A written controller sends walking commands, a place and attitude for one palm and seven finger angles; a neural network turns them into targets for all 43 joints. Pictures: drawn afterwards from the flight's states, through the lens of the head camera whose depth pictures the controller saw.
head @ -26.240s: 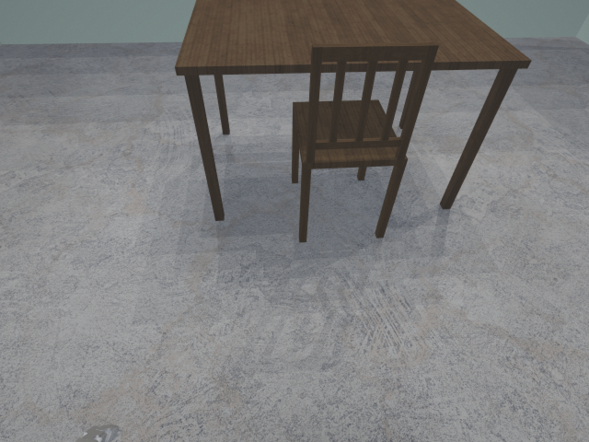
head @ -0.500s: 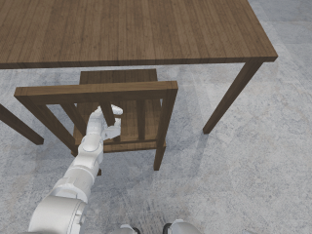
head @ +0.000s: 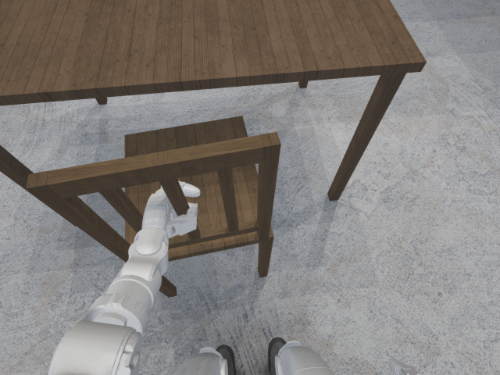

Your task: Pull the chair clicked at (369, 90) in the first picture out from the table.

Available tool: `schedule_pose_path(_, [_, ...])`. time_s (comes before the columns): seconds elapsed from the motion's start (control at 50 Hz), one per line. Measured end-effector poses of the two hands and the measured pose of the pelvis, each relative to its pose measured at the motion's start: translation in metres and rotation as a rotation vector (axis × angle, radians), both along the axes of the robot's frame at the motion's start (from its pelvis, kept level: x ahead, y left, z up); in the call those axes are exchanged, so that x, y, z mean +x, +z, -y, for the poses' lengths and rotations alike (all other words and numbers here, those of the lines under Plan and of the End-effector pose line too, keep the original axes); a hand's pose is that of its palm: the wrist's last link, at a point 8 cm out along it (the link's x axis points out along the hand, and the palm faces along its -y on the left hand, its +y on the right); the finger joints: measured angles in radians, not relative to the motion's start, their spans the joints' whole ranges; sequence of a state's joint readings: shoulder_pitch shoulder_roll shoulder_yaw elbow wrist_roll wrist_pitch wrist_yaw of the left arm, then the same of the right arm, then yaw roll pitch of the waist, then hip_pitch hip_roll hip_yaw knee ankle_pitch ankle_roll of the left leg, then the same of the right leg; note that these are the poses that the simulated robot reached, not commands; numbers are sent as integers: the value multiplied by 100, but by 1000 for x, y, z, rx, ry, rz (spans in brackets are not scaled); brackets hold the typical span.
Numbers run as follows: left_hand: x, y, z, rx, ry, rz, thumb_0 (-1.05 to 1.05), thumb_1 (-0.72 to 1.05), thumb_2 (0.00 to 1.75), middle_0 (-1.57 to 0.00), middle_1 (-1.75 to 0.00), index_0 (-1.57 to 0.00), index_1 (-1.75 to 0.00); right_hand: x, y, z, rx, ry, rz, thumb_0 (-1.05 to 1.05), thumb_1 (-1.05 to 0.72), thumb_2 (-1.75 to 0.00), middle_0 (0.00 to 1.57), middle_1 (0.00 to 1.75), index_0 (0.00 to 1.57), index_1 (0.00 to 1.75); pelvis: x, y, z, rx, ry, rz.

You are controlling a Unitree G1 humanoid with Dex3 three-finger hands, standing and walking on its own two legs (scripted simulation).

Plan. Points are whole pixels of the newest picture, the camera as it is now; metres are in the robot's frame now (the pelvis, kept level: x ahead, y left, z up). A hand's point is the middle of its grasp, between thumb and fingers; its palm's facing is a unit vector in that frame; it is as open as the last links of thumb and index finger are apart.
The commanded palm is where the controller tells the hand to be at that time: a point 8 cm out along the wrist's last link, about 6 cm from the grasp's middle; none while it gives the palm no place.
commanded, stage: step backward, pulling the chair out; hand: left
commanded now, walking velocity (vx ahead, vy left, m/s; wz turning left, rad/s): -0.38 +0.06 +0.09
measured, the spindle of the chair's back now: (183, 211) +0.41 +0.12 -0.09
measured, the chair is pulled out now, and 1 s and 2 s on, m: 0.16 0.25 0.37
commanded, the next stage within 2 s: none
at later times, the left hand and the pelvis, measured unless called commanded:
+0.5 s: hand (179, 257) +0.31 +0.12 -0.06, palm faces -0.07 -0.98 -0.18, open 5.5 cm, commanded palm +0.32 +0.16 -0.06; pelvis -0.04 +0.01 +0.00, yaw -1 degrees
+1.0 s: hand (177, 267) +0.29 +0.12 -0.06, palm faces -0.07 -0.98 -0.18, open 5.5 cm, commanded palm +0.28 +0.17 -0.06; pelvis -0.10 +0.01 +0.00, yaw +1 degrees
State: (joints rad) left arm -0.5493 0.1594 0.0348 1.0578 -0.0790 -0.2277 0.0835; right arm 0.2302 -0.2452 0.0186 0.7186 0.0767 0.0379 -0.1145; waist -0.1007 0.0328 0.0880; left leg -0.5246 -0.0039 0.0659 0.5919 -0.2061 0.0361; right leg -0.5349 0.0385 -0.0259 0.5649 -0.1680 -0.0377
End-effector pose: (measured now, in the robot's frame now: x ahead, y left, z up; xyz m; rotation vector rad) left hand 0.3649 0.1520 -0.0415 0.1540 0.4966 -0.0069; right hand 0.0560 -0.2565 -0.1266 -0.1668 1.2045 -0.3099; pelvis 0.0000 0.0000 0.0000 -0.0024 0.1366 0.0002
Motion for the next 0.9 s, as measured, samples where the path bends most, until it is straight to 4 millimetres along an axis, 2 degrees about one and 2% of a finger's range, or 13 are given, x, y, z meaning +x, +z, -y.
schedule_pose_path(0.12, [-27, 0, 2, 2, 1, -4, 3, 68, 76, -30, -109, -49, -144, -5, 10, 19, -54, 21, 52, 1, -91, -90, 20, 30, 20, 30, -18, 2, -1, 1, 16, 42])
schedule_pose_path(0.22, [-46, 0, -2, 1, -23, -9, 3, 68, 76, -29, -110, -49, -144, -11, 19, 19, -93, 42, 74, 1, -91, -90, 20, 30, 20, 30, -28, 3, -9, -5, 27, 65])
schedule_pose_path(0.28, [-54, 0, -6, 7, -49, 1, 3, 67, 76, -29, -112, -49, -144, -13, 19, 11, -101, 45, 89, 1, -91, -90, 20, 30, 20, 30, -31, 1, -15, -6, 21, 80])
schedule_pose_path(0.38, [-65, 1, -13, 9, -49, -6, 3, 67, 77, -29, -113, -49, -144, -11, 14, -13, -61, 70, 117, 1, -91, -90, 20, 30, 20, 30, -37, 0, -19, -4, 5, 92])
schedule_pose_path(0.48, [-70, 1, -17, 28, -29, 2, 3, 64, 79, -30, -114, -49, -144, -6, 4, -36, 12, 111, 138, 1, -91, -90, 20, 30, 20, 30, -42, -2, -11, -4, -15, 100])
schedule_pose_path(0.54, [-72, 1, -17, 46, -12, 7, 3, 63, 80, -32, -115, -49, -144, -6, -1, -40, 47, 122, 159, 1, -91, -90, 20, 30, 20, 30, -51, -3, -2, -15, -28, 114])
schedule_pose_path(0.6, [-74, 2, -15, 52, 19, 3, 3, 62, 81, -33, -114, -49, -144, -11, -5, -32, 58, 120, 159, 1, -90, -90, 21, 30, 21, 30, -58, -5, 7, -25, -18, 115])
schedule_pose_path(0.7, [-78, 2, -13, 60, 47, 3, 4, 61, 81, -34, -114, -49, -144, -29, -5, -1, 12, 91, 127, 1, -90, -90, 21, 30, 21, 30, -66, -5, 15, -9, -5, 110])
schedule_pose_path(0.8, [-81, 2, -13, 45, 37, -13, 4, 63, 79, -31, -114, -49, -144, -49, 8, 28, -81, 77, 58, 1, -91, -90, 20, 30, 20, 30, -70, 2, 7, 14, 17, 82])
schedule_pose_path(0.9, [-81, 2, -16, 38, -16, -14, 4, 65, 76, -28, -118, -49, -144, -64, 19, 34, -157, 88, 5, 1, -91, -90, 20, 30, 20, 30, -82, 1, -8, 23, 51, 62])
